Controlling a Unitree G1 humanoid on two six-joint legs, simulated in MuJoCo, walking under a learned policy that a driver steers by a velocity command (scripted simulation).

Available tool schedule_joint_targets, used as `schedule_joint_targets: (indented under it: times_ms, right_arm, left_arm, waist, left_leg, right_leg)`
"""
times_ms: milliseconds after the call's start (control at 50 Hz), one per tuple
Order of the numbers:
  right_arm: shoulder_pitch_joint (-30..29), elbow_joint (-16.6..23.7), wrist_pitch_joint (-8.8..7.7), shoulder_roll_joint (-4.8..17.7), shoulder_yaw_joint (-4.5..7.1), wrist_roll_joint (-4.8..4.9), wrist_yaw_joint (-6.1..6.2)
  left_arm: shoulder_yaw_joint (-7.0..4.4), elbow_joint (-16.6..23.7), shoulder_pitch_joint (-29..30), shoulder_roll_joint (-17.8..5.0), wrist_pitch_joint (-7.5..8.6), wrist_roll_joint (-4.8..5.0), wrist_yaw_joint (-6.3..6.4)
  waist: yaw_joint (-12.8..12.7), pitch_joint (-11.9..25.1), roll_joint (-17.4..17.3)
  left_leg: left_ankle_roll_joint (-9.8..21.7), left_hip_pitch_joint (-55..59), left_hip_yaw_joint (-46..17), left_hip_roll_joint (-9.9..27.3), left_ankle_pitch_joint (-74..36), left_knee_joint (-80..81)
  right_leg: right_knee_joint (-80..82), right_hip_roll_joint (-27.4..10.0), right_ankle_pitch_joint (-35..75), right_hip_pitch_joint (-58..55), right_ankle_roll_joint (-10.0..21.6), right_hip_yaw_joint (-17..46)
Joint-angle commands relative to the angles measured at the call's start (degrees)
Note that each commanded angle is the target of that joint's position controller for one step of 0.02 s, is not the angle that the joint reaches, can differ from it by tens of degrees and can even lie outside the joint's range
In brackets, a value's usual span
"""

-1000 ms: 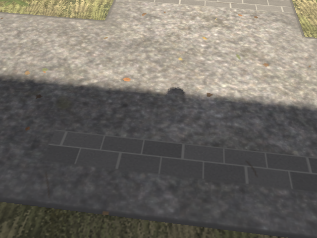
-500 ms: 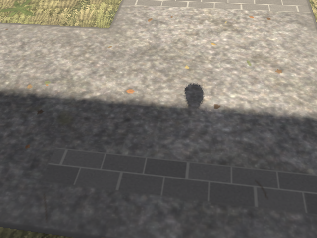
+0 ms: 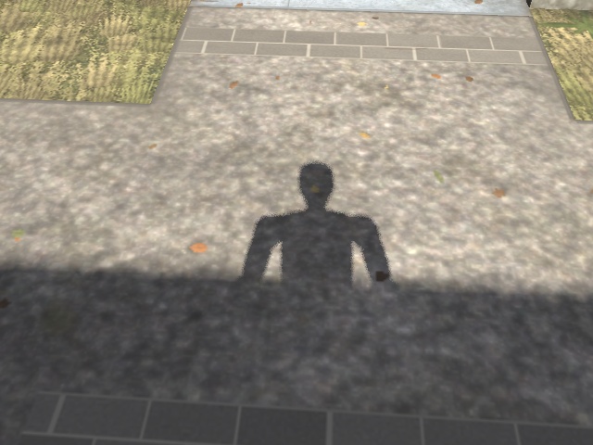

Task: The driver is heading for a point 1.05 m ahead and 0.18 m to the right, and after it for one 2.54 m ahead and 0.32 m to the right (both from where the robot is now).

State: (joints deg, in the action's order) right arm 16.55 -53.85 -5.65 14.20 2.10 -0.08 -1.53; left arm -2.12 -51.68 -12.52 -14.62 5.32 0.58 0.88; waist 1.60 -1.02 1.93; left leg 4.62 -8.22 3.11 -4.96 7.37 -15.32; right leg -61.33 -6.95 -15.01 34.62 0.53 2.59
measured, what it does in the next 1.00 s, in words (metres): walks ahead: right foot, then left foot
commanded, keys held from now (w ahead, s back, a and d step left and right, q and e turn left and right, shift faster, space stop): w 0.74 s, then w+e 0.26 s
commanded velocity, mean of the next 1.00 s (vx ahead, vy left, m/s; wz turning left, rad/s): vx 0.50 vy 0.00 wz -0.06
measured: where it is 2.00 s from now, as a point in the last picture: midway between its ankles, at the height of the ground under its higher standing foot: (356, 257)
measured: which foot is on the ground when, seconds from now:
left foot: down 0.00-0.26, up 0.28-0.80, down 0.82-1.00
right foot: up 0.00-0.24, down 0.26-0.82, up 0.84-1.00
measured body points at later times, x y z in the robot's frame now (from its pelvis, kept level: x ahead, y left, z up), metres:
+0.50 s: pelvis +0.27 -0.09 +0.00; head +0.29 -0.10 +0.45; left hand +0.30 +0.18 -0.12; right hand +0.39 -0.36 -0.13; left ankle +0.32 +0.09 -0.67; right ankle +0.27 -0.17 -0.75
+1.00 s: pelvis +0.54 -0.01 +0.00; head +0.56 +0.00 +0.44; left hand +0.60 +0.26 -0.15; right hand +0.62 -0.29 -0.12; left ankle +0.58 +0.07 -0.75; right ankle +0.49 -0.17 -0.66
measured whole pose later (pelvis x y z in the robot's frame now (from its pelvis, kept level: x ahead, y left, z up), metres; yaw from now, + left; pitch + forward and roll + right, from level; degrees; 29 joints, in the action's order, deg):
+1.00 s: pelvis +0.54 -0.01 +0.00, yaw -4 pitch +0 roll +1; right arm 11.4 -52.2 -6.3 13.9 3.2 -0.5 -1.4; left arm -3.9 -52.9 -17.6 -15.6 3.5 2.0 0.9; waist 0.4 -1.7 2.7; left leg 3.1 -14.2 7.0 -0.8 9.2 -22.8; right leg -65.8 -4.3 -18.0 28.3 2.6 3.3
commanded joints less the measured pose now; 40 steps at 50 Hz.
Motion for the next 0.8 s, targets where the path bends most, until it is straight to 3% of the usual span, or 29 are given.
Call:
schedule_joint_targets:
  times_ms: [20,80,160,200,220,240,260,280,300,320,340,360,380,420,480,600,700,760,780,800]
  right_arm:
    - [-2.3,3.1,-0.95,8.4,1.69,0.17,1.04]
    - [0.9,2.2,-0.5,10.2,2.19,0.81,1.62]
    - [4.0,0.4,0.24,10.7,2.47,1.74,1.72]
    - [3.9,0.1,0.91,11.2,2.69,1.68,1.83]
    - [3.0,0.3,1.31,11.3,2.66,1.56,1.87]
    - [2.6,0.4,1.71,10.2,2.17,1.11,1.84]
    - [3.4,1.5,1.83,7.3,0.9,-0.01,1.83]
    - [10.1,2.2,0.67,0.3,-1.18,0.04,1.45]
    - [9.2,1.4,-0.6,4.8,-0.39,1.24,1.31]
    - [4.6,2.7,-1.38,9.1,0.69,2.68,1.06]
    - [1.6,3.4,-1.56,9.2,0.7,2.51,1.3]
    - [-0.2,3.5,-1.4,8.7,0.91,1.5,1.56]
    - [0.1,3.5,-0.77,8.1,1.16,1.1,1.6]
    - [1.4,2.9,0.56,5.9,0.96,0.99,1.56]
    - [-2.4,4.3,1.43,5.2,0.97,0.47,1.76]
    - [-13.9,7.6,0.88,3.5,0.6,0.58,1.14]
    - [-21.0,10.3,0.12,3.6,0.31,1.2,-0.19]
    - [-20.5,10.9,-0.52,5.0,0.79,1.2,-0.98]
    - [-17.7,10.3,-0.74,6.1,1.38,1.13,-0.94]
    - [-11.4,8.5,-0.9,7.7,2.42,1.05,-0.68]
  left_arm:
    - [-0.35,2.9,-1.7,-2.1,-0.08,-0.75,0.11]
    - [0.0,4.9,5.5,-1.9,0.43,-0.26,-0.55]
    - [-0.31,7.6,10.6,-3.9,0.74,0.41,-1.55]
    - [-0.84,8.1,9.7,-5.2,1.1,0.48,-2.03]
    - [-1.43,7.6,6.7,-6.2,1.25,0.48,-2.13]
    - [-2.73,5.4,-0.7,-8.3,1.34,0.41,-1.97]
    - [-4.24,3.3,-11.0,-12.6,1.34,0.06,-1.56]
    - [-5.62,1.7,-16.5,-18.6,0.84,-0.56,-1.86]
    - [-4.04,2.1,-16.5,-12.8,1.12,-0.5,-2.31]
    - [-3.03,3.3,-11.3,-9.8,1.42,-0.45,-2.41]
    - [-2.43,4.6,-6.2,-8.4,1.41,-0.56,-2.47]
    - [-2.02,5.1,-3.2,-7.0,1.37,-0.75,-2.66]
    - [-1.64,5.1,-2.0,-5.9,1.51,-1.08,-2.74]
    - [-1.62,4.1,-2.9,-5.6,1.77,-0.93,-2.81]
    - [-2.23,2.4,-5.7,-7.4,1.79,-0.75,-2.08]
    - [-2.21,0.1,-9.9,-7.9,0.65,-0.3,-0.76]
    - [-2.5,-2.5,-13.8,-8.4,-0.44,0.17,-0.38]
    - [-2.95,-2.9,-13.0,-9.1,-1.17,0.48,-0.01]
    - [-3.07,-2.7,-12.0,-9.6,-1.4,0.49,0.02]
    - [-2.99,-2.3,-10.5,-9.6,-1.71,0.42,0.01]
  waist:
    - [-2.1,-3.4,-4.7]
    - [0.5,-3.1,-4.6]
    - [1.6,-3.2,-4.9]
    - [0.2,-2.4,-5.2]
    - [-2.0,-1.0,-5.4]
    - [-5.5,3.3,-4.5]
    - [-9.1,11.4,0.6]
    - [-6.7,17.8,16.6]
    - [-7.5,18.5,12.9]
    - [-6.5,11.2,8.3]
    - [-4.9,7.6,4.0]
    - [-3.7,4.7,1.7]
    - [-2.1,3.9,2.7]
    - [-0.9,3.2,2.8]
    - [-1.2,0.8,1.2]
    - [-4.3,-2.2,1.6]
    - [-6.0,-4.6,1.7]
    - [-4.1,-3.7,2.2]
    - [-2.2,-2.0,3.0]
    - [1.5,1.6,3.1]
  left_leg:
    - [10.5,-7.7,-9.6,15.0,-4.9,10.9]
    - [8.6,-5.3,-7.7,14.5,-4.8,9.8]
    - [7.0,2.5,-9.4,17.9,-2.2,6.4]
    - [5.9,5.4,-10.4,19.4,-3.5,3.2]
    - [4.9,5.8,-9.6,18.8,-8.6,-0.7]
    - [3.5,4.9,-7.3,15.9,-16.4,-10.2]
    - [1.3,-2.5,-3.6,12.1,-11.7,-27.3]
    - [-2.7,-25.1,-0.5,1.7,13.6,-48.5]
    - [-1.9,-31.9,-9.5,2.8,24.9,-57.2]
    - [-0.5,-35.6,-10.1,5.9,20.7,-59.6]
    - [-0.3,-33.8,-8.5,9.1,15.4,-57.8]
    - [-0.6,-32.0,-7.9,10.9,11.8,-54.3]
    - [-0.8,-28.7,-8.0,12.5,9.4,-51.6]
    - [-1.7,-25.9,-7.1,12.8,7.2,-48.9]
    - [-3.3,-30.3,-6.6,13.1,2.2,-42.6]
    - [-4.2,-31.3,-4.5,11.5,-11.3,-24.3]
    - [-2.8,-32.1,-3.8,10.0,-9.7,-16.9]
    - [-0.9,-27.7,-3.5,8.8,-4.8,-14.2]
    - [-0.2,-22.5,-2.5,7.3,-3.2,-13.5]
    - [0.8,-13.2,-1.1,5.4,-3.4,-12.1]
  right_leg:
    - [11.1,-1.8,9.4,-1.4,-1.4,-0.3]
    - [22.8,0.5,17.1,-3.9,-1.7,-1.9]
    - [29.2,1.4,15.5,-3.3,-0.3,-1.0]
    - [31.1,2.1,11.7,-5.9,1.3,-1.5]
    - [32.3,3.3,10.0,-10.2,2.3,-2.6]
    - [33.3,5.0,8.8,-19.3,3.7,-3.9]
    - [33.3,-1.8,8.8,-34.0,7.0,3.6]
    - [39.5,-14.3,-1.2,-53.1,15.9,29.7]
    - [45.2,-15.2,-6.2,-53.5,16.0,39.3]
    - [45.1,-13.9,-3.8,-47.5,13.6,31.5]
    - [45.7,-11.8,3.4,-40.5,12.4,24.0]
    - [47.3,-9.6,9.2,-34.8,11.9,18.9]
    - [48.9,-7.9,12.8,-31.3,11.1,15.1]
    - [51.3,-6.1,17.5,-28.4,11.6,10.7]
    - [53.4,-6.1,22.1,-28.7,12.6,7.3]
    - [55.5,-4.1,18.3,-30.6,10.7,1.9]
    - [53.2,-6.9,18.5,-37.3,10.5,1.7]
    - [49.2,-8.5,24.5,-40.1,9.3,2.5]
    - [46.0,-8.1,31.5,-39.8,8.8,2.7]
    - [39.1,-6.2,39.3,-38.1,7.8,1.7]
